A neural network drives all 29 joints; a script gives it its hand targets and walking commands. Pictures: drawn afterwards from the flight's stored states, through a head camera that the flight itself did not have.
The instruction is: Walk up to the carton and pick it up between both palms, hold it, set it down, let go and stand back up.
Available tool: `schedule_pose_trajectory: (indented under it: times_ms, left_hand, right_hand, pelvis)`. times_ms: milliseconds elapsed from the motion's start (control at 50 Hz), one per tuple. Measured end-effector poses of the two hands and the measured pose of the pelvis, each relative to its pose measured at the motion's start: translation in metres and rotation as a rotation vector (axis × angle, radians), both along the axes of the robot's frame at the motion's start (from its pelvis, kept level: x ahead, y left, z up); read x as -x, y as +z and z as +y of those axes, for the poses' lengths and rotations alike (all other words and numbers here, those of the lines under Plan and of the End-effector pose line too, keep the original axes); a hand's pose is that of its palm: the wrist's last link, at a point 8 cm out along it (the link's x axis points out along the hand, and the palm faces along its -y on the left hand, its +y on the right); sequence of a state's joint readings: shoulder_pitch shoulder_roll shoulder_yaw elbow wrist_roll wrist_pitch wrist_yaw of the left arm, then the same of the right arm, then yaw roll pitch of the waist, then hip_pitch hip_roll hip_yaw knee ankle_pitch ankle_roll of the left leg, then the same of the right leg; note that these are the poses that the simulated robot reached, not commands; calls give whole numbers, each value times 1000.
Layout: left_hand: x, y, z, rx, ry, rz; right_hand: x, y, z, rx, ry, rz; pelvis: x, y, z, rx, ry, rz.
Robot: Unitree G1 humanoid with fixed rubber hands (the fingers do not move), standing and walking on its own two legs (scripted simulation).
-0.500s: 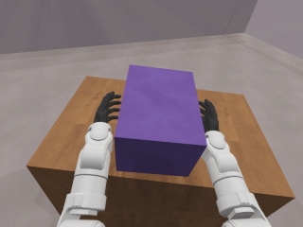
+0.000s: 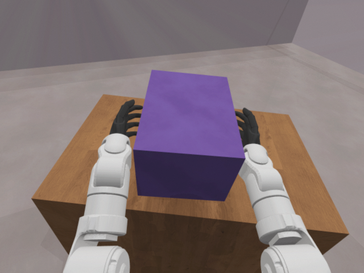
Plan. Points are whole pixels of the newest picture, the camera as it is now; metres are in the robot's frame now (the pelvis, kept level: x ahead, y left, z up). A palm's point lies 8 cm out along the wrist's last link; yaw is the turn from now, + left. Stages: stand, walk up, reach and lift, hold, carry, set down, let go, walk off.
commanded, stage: reach and lift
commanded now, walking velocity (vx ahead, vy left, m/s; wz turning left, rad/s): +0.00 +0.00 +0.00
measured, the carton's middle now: (185, 131) +0.41 -0.01 +0.15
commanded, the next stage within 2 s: hold in 0.60 s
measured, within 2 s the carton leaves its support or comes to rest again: neither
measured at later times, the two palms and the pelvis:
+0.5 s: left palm (117, 135) +0.38 +0.14 +0.16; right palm (246, 143) +0.37 -0.15 +0.15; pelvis +0.01 +0.01 +0.00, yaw +0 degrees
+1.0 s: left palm (102, 128) +0.36 +0.16 +0.20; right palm (239, 134) +0.37 -0.12 +0.18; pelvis +0.00 +0.00 +0.00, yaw +1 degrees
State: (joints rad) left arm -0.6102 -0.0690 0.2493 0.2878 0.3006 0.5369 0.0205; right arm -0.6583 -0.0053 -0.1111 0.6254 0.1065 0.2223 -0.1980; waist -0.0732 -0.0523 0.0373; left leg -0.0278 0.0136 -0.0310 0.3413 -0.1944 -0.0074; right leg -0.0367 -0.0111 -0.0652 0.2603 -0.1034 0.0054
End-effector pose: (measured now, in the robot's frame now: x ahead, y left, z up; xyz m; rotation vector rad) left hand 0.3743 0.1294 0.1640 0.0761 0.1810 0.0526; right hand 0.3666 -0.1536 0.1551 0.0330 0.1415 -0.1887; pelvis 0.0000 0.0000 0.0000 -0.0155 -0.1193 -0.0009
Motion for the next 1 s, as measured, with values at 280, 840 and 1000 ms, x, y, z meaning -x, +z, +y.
schedule_pose_trajectory:
  times_ms: [280,840,1000]
  left_hand:
    - [-4,-4,8,-13,-6,-14]
    - [15,23,21,3,57,-33]
    - [16,32,29,6,59,-25]
  right_hand:
    - [-5,-3,7,0,0,-20]
    - [-1,19,20,-9,53,-43]
    - [-3,25,29,-17,59,-34]
  pelvis:
    - [-12,0,5,8,11,-11]
    - [-3,-2,3,7,2,-52]
    - [1,-1,1,4,21,-57]
